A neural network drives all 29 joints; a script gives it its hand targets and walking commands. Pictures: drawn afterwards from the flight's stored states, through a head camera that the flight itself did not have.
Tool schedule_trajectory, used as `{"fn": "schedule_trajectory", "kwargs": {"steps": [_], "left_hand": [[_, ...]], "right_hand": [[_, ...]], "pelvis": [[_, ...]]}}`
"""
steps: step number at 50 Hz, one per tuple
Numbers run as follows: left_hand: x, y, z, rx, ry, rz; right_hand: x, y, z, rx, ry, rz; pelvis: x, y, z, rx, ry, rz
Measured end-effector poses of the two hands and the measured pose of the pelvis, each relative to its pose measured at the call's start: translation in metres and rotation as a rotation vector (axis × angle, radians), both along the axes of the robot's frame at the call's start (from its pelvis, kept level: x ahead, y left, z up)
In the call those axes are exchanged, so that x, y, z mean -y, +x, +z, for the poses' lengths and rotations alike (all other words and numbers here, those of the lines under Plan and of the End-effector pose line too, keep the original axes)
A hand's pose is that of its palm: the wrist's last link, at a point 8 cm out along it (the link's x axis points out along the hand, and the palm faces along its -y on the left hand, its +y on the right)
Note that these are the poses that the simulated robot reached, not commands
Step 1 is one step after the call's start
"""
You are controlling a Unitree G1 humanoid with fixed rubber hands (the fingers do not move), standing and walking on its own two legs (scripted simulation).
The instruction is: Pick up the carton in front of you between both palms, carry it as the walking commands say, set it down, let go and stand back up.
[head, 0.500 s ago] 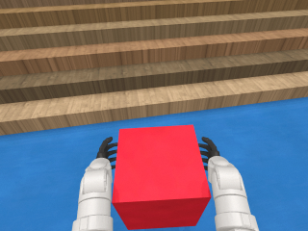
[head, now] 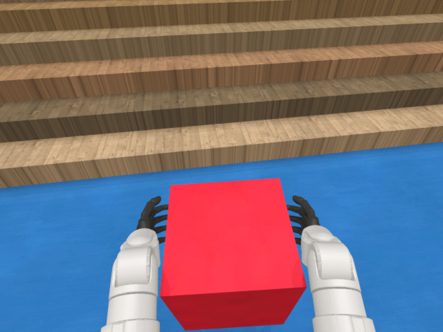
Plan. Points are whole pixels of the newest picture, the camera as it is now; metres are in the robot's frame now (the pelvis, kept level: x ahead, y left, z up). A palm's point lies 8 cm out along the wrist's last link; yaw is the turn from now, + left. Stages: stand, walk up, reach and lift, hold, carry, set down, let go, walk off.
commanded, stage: carry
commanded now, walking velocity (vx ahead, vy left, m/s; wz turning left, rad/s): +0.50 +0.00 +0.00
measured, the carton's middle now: (229, 258) +0.28 -0.01 -0.02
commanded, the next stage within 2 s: none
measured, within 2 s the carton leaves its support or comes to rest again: neither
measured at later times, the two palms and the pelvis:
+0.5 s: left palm (162, 165) +0.46 +0.13 +0.08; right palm (296, 168) +0.44 -0.17 +0.08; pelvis +0.18 -0.01 -0.02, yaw +0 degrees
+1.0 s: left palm (162, 111) +0.75 +0.17 +0.05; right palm (257, 109) +0.75 -0.13 +0.05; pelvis +0.48 +0.02 -0.02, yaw -1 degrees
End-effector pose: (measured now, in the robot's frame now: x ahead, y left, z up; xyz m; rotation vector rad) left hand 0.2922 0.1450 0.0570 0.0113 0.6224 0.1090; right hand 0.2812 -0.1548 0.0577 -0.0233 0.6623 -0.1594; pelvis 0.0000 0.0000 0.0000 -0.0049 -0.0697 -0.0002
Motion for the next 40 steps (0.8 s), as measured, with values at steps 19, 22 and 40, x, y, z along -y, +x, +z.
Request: {"fn": "schedule_trajectory", "kwargs": {"steps": [19, 22, 40], "left_hand": [[-0.012, 0.106, 0.041, -0.018, -0.079, 0.021], [0.001, 0.135, 0.037, -0.016, -0.061, 0.009], [-0.009, 0.308, 0.039, -0.083, -0.051, 0.145]], "right_hand": [[-0.013, 0.098, 0.043, -0.010, 0.046, -0.068], [0.001, 0.125, 0.036, -0.009, 0.054, -0.075], [-0.009, 0.334, 0.031, -0.082, 0.072, 0.045]], "pelvis": [[-0.016, 0.117, 0.006, -0.165, -0.046, -0.040], [-0.005, 0.151, -0.003, -0.164, -0.035, -0.037], [0.014, 0.337, 0.007, -0.160, 0.026, 0.035]]}}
